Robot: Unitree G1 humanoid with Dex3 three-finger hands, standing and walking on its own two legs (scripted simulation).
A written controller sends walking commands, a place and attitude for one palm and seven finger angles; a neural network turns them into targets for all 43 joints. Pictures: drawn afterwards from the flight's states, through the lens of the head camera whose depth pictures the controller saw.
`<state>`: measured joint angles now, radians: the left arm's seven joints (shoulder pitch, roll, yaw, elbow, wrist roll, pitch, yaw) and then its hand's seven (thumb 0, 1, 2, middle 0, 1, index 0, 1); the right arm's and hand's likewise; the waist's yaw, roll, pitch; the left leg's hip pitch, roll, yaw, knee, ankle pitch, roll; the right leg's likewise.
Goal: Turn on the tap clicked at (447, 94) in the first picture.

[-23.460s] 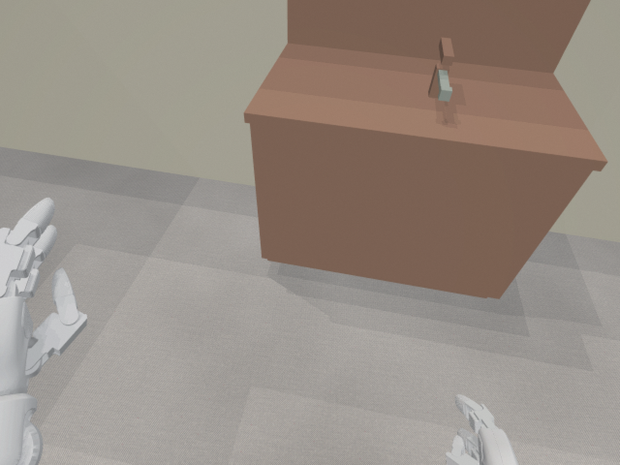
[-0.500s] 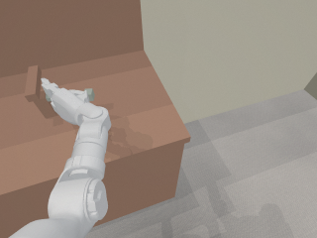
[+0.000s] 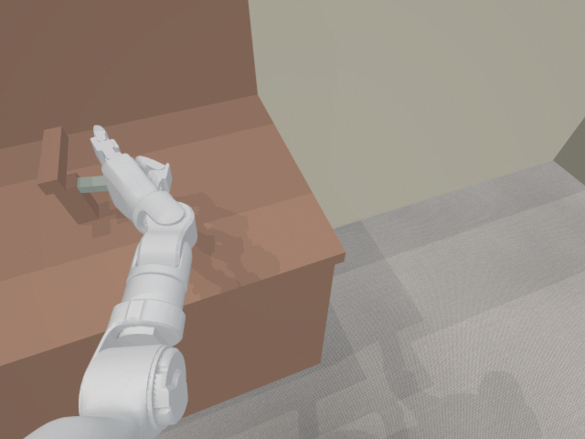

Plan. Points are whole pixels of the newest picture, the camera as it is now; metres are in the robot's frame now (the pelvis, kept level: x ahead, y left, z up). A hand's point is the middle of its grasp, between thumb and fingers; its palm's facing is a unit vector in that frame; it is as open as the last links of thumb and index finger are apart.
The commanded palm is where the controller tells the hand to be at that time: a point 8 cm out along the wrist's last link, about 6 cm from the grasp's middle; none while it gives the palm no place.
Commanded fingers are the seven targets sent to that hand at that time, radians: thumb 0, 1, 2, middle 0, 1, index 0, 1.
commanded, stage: draw the hand back beside the body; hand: left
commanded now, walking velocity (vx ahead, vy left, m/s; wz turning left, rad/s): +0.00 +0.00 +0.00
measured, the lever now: (157, 179) +0.52 +0.24 +0.05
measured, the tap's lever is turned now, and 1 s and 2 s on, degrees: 75 75 75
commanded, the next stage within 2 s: step back with the hand held close in 1.38 s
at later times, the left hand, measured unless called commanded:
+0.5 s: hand (110, 246) +0.31 +0.21 +0.15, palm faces +0.26 -0.94 -0.22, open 7.6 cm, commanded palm +0.27 +0.25 +0.16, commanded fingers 0.00 0.90 0.90 -0.18 -0.24 -0.18 -0.24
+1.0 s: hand (21, 310) +0.22 +0.25 +0.17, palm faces +0.37 -0.87 -0.32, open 7.4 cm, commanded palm +0.17 +0.30 +0.19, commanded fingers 0.00 0.90 0.90 -0.20 -0.30 -0.20 -0.30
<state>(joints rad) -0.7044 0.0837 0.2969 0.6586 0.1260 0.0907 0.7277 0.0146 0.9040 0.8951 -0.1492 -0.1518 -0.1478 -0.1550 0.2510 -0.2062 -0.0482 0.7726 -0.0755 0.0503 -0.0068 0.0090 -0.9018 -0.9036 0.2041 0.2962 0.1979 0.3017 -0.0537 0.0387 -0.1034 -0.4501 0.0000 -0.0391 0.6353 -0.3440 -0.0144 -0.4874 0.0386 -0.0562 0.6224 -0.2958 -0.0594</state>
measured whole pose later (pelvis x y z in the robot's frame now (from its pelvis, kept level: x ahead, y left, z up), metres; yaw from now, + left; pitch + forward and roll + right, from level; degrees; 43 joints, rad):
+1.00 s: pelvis +0.00 +0.02 +0.02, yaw +0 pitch -5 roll +0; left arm 0.33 0.31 0.22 -0.29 -0.07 -0.11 0.11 0.01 0.90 0.89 -0.20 -0.29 -0.20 -0.29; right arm 0.19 -0.22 0.00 0.67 0.00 -0.03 -0.04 0.01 -0.90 -0.90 0.20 0.30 0.20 0.30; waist 0.05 0.07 0.04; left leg -0.03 -0.02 -0.02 0.35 -0.23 0.01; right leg -0.07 0.02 -0.03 0.34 -0.18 -0.03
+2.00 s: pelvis -0.06 +0.02 +0.01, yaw +0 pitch +0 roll +0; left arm 0.50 0.37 0.32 -0.45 -0.04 -0.19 0.13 0.01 0.89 0.89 -0.21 -0.30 -0.21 -0.31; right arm 0.18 -0.24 -0.03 0.56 0.01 -0.01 -0.06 0.01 -0.90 -0.90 0.20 0.30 0.20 0.30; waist 0.02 0.06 0.04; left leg -0.29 -0.02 -0.02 0.48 -0.20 0.02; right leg -0.31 0.01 -0.04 0.43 -0.13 -0.02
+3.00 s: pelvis -0.17 +0.01 +0.01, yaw +0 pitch +2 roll -3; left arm 0.45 0.38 0.30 -0.55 -0.03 -0.23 0.10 0.01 0.89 0.89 -0.21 -0.30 -0.21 -0.31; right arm 0.12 -0.16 0.00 0.62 0.00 -0.04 -0.06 0.01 -0.90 -0.90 0.21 0.30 0.20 0.30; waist 0.03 0.02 0.02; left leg -0.45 0.06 0.03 0.53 -0.09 0.00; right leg -0.18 0.11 0.07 0.45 -0.30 -0.04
